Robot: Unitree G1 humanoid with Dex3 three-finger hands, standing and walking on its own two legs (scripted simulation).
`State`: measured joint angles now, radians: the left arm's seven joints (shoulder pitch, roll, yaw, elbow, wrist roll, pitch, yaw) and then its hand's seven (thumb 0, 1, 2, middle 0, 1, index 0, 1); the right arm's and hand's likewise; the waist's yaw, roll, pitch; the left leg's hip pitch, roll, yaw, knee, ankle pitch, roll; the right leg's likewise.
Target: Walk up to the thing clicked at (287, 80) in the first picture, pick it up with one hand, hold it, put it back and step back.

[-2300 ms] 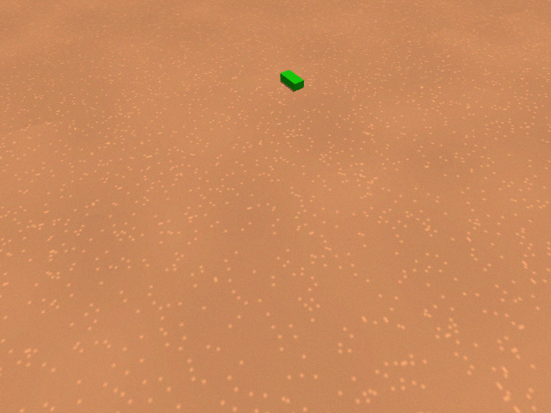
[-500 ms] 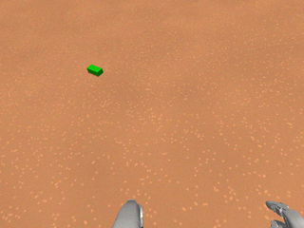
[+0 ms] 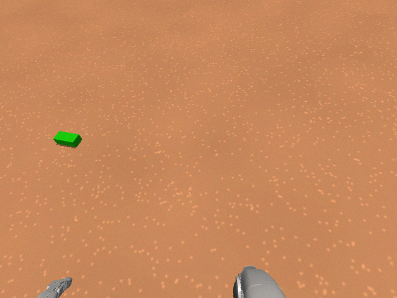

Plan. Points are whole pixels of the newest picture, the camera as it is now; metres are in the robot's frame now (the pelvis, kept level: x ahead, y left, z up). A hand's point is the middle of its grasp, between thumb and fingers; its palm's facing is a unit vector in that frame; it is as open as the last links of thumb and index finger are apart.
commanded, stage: walk up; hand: left
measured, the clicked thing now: (67, 139) +1.27 +0.86 -0.74
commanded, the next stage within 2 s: none
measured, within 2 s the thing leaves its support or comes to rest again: neither
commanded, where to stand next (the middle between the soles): +0.81 +0.77 m, yaw -18 degrees
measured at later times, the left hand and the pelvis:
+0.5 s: hand (14, 283) +0.23 +0.46 -0.15, palm faces -0.10 -0.85 -0.53, open 7.4 cm; pelvis +0.22 +0.14 -0.03, yaw -4 degrees
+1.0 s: hand (17, 176) +0.52 +0.54 -0.12, palm faces -0.14 -0.81 -0.57, open 7.4 cm; pelvis +0.37 +0.26 -0.02, yaw -10 degrees
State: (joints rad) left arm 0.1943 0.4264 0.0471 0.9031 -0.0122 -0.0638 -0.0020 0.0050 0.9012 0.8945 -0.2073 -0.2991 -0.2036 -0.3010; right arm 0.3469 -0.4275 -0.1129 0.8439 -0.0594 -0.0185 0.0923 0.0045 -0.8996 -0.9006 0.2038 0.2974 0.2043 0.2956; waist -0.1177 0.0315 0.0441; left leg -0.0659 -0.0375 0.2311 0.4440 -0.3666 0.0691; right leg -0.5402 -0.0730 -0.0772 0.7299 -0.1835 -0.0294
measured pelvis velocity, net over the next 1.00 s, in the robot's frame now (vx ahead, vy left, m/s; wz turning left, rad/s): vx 0.37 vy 0.26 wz -0.17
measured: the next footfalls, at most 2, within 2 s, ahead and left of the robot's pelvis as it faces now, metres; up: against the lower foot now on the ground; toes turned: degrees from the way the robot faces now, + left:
right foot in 0.06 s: +0.18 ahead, -0.09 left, +0.00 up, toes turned -8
left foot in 0.48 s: +0.36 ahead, +0.30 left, +0.00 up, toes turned +1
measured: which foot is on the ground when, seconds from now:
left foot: down 0.00-0.08, up 0.10-0.46, down 0.48-0.90, up 0.92-1.00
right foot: up 0.00-0.04, down 0.06-0.52, up 0.54-0.88, down 0.90-1.00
